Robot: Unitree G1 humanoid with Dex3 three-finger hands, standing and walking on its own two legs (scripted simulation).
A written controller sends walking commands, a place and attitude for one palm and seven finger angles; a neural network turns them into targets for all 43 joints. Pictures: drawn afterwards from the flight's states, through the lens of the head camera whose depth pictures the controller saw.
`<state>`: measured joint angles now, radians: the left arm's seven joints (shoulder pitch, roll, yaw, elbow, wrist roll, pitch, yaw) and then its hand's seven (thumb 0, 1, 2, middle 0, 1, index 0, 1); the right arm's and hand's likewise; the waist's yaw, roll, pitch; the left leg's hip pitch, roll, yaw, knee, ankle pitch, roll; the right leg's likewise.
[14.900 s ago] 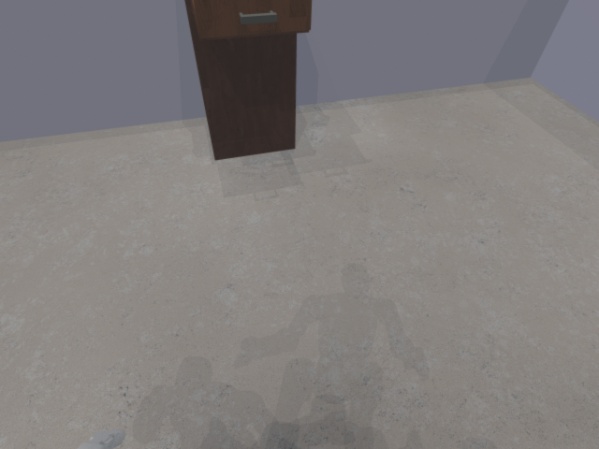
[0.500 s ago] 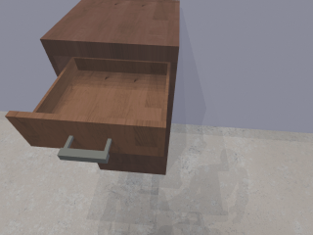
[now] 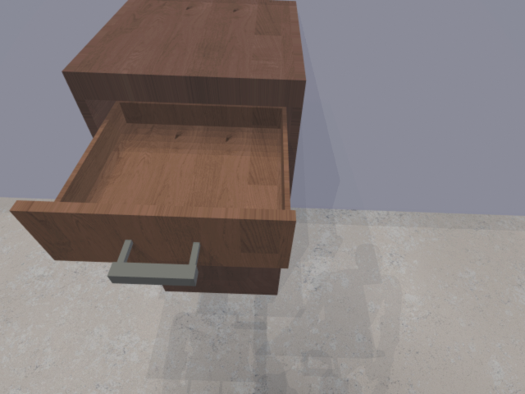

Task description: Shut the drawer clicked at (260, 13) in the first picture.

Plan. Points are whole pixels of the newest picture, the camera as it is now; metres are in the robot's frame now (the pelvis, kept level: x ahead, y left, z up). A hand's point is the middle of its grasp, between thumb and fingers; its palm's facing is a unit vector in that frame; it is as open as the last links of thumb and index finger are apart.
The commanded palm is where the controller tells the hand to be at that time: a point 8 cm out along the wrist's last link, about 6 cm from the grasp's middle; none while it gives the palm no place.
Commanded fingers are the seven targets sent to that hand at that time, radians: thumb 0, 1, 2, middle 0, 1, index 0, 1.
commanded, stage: come to a stop and stand still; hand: left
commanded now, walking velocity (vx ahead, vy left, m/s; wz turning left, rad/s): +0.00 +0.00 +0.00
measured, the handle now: (158, 260) +0.30 +0.19 +0.04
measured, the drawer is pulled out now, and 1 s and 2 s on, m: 0.29 0.29 0.29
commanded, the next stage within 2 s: look again from close up in 0.26 s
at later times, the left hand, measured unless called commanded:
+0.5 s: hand out of the picture -0.01 +0.17 -0.18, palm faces +0.02 -0.99 -0.17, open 7.3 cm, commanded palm none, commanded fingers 0.00 0.90 0.90 -0.20 -0.30 -0.20 -0.30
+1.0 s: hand out of the picture +0.06 +0.19 -0.16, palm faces +0.12 -0.97 -0.21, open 7.3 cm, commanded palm +0.10 +0.22 -0.06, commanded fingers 0.00 0.90 0.90 -0.28 -0.39 -0.28 -0.39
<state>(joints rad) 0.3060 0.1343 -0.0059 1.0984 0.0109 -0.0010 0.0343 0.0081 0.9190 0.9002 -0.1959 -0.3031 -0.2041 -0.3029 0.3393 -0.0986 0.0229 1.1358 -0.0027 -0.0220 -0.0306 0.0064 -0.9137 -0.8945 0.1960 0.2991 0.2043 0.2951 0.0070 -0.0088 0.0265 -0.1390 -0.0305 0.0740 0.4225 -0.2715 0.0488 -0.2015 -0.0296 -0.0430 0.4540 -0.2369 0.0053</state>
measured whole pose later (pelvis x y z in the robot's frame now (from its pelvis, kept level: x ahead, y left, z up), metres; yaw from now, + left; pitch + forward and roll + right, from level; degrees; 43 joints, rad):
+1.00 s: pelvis +0.01 +0.00 -0.01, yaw +0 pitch -1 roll +0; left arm 0.39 0.16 0.02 0.71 -0.05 0.08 0.06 0.01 0.93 0.90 -0.20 -0.31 -0.21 -0.31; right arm 0.33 -0.16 0.02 1.01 0.01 -0.07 -0.04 0.01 -0.92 -0.89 0.20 0.30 0.21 0.30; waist 0.00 0.00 0.04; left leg -0.16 -0.03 0.07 0.49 -0.32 0.05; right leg -0.23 -0.04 -0.04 0.53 -0.29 0.01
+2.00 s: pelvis -0.01 -0.01 -0.04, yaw +3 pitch +5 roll -1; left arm 0.74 0.20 0.07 -0.38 -0.24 -0.30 -0.24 0.02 0.90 0.90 -1.09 -1.27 -1.09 -1.27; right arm 0.27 -0.26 -0.02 0.57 0.06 -0.35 -0.04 0.02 -0.91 -0.90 0.19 0.30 0.20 0.30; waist 0.03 0.04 -0.09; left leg -0.48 0.00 0.01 0.85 -0.45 0.03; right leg -0.49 -0.02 -0.10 0.81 -0.40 -0.02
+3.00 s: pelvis -0.01 -0.04 -0.02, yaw +3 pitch -2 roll -1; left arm 0.66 0.27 0.19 -0.55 -0.29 -0.02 -0.23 0.02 0.90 0.90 -1.40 -1.60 -1.41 -1.60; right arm 0.25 -0.25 0.06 0.59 0.09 -0.40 -0.07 0.02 -0.91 -0.90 0.20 0.30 0.21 0.30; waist 0.06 0.08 -0.08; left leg -0.26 0.03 -0.01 0.68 -0.38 -0.01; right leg -0.27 0.02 -0.12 0.63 -0.34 -0.06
